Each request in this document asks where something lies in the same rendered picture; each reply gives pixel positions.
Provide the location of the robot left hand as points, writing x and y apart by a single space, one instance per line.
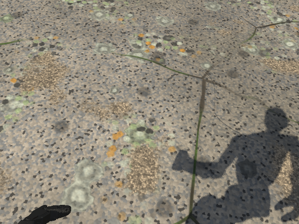
44 214

